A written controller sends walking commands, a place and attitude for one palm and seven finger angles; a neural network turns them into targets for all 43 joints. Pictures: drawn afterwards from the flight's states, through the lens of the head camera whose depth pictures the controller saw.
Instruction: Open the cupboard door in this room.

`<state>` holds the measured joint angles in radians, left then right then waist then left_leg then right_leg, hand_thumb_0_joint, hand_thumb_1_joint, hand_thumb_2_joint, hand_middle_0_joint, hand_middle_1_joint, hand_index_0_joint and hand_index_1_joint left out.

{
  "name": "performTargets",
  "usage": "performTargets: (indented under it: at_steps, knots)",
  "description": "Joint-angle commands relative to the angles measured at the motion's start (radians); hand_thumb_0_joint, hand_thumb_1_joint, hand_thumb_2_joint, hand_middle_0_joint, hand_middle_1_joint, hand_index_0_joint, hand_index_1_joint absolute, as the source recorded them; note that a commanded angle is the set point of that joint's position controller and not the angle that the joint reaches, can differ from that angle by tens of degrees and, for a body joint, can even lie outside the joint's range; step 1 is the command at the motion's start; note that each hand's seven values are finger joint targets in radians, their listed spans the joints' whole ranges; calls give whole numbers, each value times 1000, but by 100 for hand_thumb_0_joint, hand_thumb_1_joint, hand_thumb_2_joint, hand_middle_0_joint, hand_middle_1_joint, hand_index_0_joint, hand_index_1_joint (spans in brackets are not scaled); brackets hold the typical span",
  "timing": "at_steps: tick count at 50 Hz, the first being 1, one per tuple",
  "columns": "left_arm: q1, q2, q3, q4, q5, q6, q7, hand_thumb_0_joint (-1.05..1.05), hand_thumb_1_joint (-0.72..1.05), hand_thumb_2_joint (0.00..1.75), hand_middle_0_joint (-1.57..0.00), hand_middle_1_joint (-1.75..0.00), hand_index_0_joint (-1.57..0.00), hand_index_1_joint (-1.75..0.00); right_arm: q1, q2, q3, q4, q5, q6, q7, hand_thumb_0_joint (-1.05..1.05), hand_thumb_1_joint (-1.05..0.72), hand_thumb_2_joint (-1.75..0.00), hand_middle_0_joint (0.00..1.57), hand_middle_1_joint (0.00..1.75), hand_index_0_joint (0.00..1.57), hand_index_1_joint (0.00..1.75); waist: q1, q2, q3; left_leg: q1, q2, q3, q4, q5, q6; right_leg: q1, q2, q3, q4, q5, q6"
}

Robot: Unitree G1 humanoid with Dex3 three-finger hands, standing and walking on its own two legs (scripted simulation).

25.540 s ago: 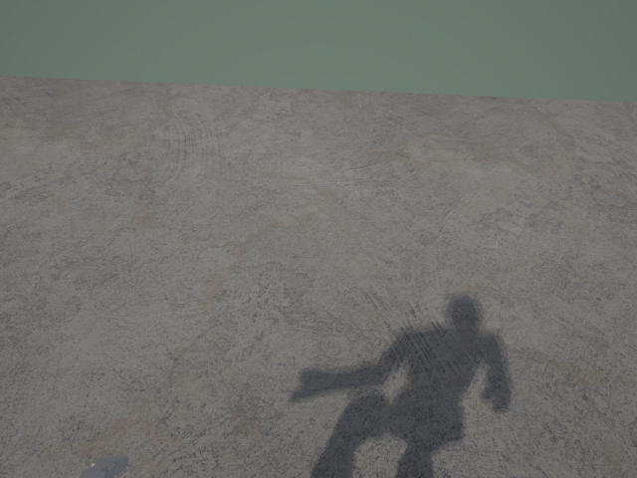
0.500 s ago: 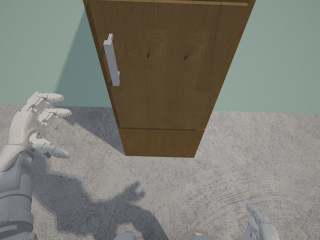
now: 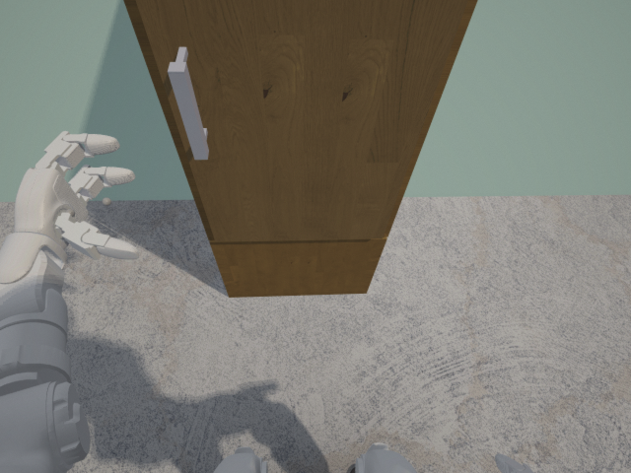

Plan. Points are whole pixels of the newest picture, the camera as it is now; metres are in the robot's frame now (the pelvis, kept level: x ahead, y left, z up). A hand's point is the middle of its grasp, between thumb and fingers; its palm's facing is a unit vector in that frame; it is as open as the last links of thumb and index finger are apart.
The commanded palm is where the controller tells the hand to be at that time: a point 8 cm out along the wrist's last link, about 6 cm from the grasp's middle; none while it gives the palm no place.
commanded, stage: move the hooked fingers beside the handle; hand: left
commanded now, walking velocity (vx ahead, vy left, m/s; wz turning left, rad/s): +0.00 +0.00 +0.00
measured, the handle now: (192, 107) +0.60 +0.19 +0.08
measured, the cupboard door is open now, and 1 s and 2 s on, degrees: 0 0 0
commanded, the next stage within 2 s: none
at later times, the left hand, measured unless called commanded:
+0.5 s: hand (131, 160) +0.49 +0.25 +0.09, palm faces +0.03 -1.00 -0.02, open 14.0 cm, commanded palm +0.48 +0.30 +0.08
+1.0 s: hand (146, 129) +0.55 +0.25 +0.08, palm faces +0.02 -1.00 -0.03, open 14.0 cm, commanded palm +0.52 +0.29 +0.08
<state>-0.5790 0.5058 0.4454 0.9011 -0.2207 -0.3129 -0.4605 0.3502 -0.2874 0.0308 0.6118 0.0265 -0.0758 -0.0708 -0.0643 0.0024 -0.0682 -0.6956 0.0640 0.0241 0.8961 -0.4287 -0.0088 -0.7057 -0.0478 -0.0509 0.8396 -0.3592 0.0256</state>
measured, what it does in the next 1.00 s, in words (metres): stands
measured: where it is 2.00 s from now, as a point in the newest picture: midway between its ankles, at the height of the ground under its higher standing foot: outside the picture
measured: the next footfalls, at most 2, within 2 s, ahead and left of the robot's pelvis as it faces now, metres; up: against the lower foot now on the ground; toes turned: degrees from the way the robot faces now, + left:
none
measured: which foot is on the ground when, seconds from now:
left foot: down 0.00-1.00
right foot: down 0.00-1.00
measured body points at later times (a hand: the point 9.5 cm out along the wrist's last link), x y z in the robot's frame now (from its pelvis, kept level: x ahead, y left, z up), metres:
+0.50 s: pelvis +0.00 +0.00 -0.01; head +0.12 +0.02 +0.42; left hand +0.48 +0.30 +0.09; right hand +0.01 -0.27 -0.12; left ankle +0.00 +0.12 -0.69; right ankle +0.03 -0.14 -0.69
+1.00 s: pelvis +0.01 +0.01 -0.01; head +0.16 +0.03 +0.41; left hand +0.54 +0.30 +0.09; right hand -0.04 -0.25 -0.11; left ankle +0.00 +0.12 -0.69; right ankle +0.03 -0.14 -0.69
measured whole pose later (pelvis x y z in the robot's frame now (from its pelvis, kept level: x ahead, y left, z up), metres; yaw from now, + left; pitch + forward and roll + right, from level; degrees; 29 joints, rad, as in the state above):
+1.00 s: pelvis +0.01 +0.01 -0.01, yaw -3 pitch +23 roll -3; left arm -1.00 0.76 0.54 1.25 -0.05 -0.29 -0.39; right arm 0.47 -0.28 0.06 0.58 -0.02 0.10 -0.02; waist -0.21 0.02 -0.08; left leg -0.92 0.10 0.04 0.98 -0.47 0.00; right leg -0.92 -0.01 -0.03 0.87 -0.35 0.04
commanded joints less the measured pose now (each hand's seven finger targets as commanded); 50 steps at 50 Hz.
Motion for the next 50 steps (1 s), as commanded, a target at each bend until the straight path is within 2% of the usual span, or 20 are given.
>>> performTargets:
  at_steps: [1,3,9,10,11,15,18,21,24,29,31,33,34,38,40,41,44,46,48,50]
  knots:
    - [-419,281,47,-106,-7,-45,23,0,-50,30,-30,-120,-30,-120,79,-163,-64,-84,-3,-15,-8,0,-90,-90,20,30,20,30,-21,68,-335,168,-46,-33,-120,281,20,141,71,-2,-69,228,-41]
    - [-449,324,80,-67,4,-49,41,0,-50,30,-30,-120,-30,-120,90,-167,-60,-88,-7,-3,-6,0,-90,-90,20,30,20,30,-17,47,-330,136,-47,-32,-115,278,23,154,72,-1,-58,232,-43]
    - [-535,389,107,-94,50,-109,70,0,-50,30,-30,-120,-30,-120,118,-160,-64,-90,-17,26,7,0,-90,-90,20,30,20,30,-20,115,-455,172,-42,-24,-76,372,22,174,75,15,-26,317,-40]
    - [-535,389,104,-61,54,-108,67,0,-50,30,-30,-120,-30,-120,117,-161,-61,-90,-16,31,9,0,-90,-90,20,30,20,30,-23,130,-438,155,-44,-20,-75,350,22,168,76,18,-29,304,-40]
    - [-576,385,93,-47,52,-109,63,0,-50,30,-30,-120,-30,-120,122,-164,-61,-82,-15,36,7,0,-90,-90,20,30,20,30,-44,83,-421,139,-40,-25,-76,326,26,160,77,15,-33,290,-37]
    - [-608,380,73,16,58,-91,39,0,-50,30,-30,-120,-30,-120,137,-169,-61,-73,-14,51,4,0,-90,-90,20,30,20,30,-59,115,-417,128,-41,-21,-72,311,28,140,76,19,-40,284,-36]
    - [-643,364,47,56,64,-79,34,0,-50,30,-30,-120,-30,-120,156,-172,-59,-66,-18,61,4,0,-90,-90,20,30,20,30,-78,99,-392,122,-39,-31,-66,311,32,105,81,14,-41,270,-38]
    - [-721,390,44,85,78,-74,44,0,-50,30,-30,-120,-30,-120,171,-178,-56,-52,-20,69,3,0,-90,-90,20,30,20,30,-98,114,-382,102,-37,-37,-63,263,31,66,78,16,-46,218,-34]
    - [-778,451,87,68,88,-92,61,0,-50,30,-30,-120,-30,-120,195,-182,-58,-47,-27,75,3,0,-90,-90,20,30,20,30,-96,129,-471,127,-37,-46,-47,309,31,82,81,17,-28,243,-35]
    - [-832,460,70,113,125,-90,88,0,-50,30,-30,-120,-30,-120,217,-183,-52,-38,-36,87,12,0,-90,-90,20,30,20,30,-119,183,-474,150,-30,-56,-29,342,27,17,83,9,-20,235,-35]
    - [-853,484,76,156,136,-71,97,0,-50,30,-30,-120,-30,-120,225,-188,-48,-36,-38,95,13,0,-90,-90,20,30,20,30,-133,161,-450,107,-29,-52,-25,315,32,16,82,12,-25,226,-31]
    - [-860,550,115,186,145,-58,101,0,-50,30,-30,-120,-30,-120,239,-194,-43,-44,-40,103,11,0,-90,-90,20,30,20,30,-130,126,-458,60,-32,-49,-18,314,38,57,84,17,-20,248,-31]
    - [-872,572,117,189,155,-53,101,0,-50,30,-30,-120,-30,-120,240,-194,-42,-48,-39,108,11,0,-90,-90,20,30,20,30,-134,144,-470,56,-31,-47,-17,319,38,62,82,20,-19,259,-28]
    - [-893,586,120,148,176,-69,104,0,-50,30,-30,-120,-30,-120,270,-193,-43,-54,-51,119,21,0,-90,-90,20,30,20,30,-133,226,-549,140,-24,-54,3,432,31,31,89,11,0,315,-37]
    - [-913,569,103,181,175,-64,102,0,-50,30,-30,-120,-30,-120,273,-193,-40,-48,-52,130,26,0,-90,-90,20,30,20,30,-153,216,-516,131,-18,-55,7,422,31,6,92,9,-9,301,-31]
    - [-890,586,122,191,172,-59,99,0,-50,30,-30,-120,-30,-120,282,-196,-42,-49,-53,134,26,0,-90,-90,20,30,20,30,-148,179,-515,117,-17,-57,5,419,32,24,93,7,-10,305,-30]
    - [-816,550,117,181,157,-49,76,0,-50,30,-30,-120,-30,-120,289,-194,-45,-62,-54,147,31,0,-90,-90,20,30,20,30,-125,215,-562,155,-15,-48,4,485,27,46,96,5,-5,360,-36]
    - [-761,567,139,180,153,-38,68,0,-50,30,-30,-120,-30,-120,297,-196,-48,-68,-53,159,34,0,-90,-90,20,30,20,30,-112,178,-550,135,-15,-44,-1,495,30,73,100,2,-8,384,-35]
    - [-755,522,118,146,141,-39,63,0,-50,30,-30,-120,-30,-120,297,-190,-51,-76,-52,166,37,0,-90,-90,20,30,20,30,-116,181,-535,149,-15,-44,-4,514,32,64,103,-3,-11,395,-38]
    - [-750,554,144,135,137,-43,67,0,-50,30,-30,-120,-30,-120,292,-194,-53,-77,-50,173,38,0,-90,-90,20,30,20,30,-112,162,-511,137,-13,-43,-8,490,32,58,105,-2,-16,375,-35]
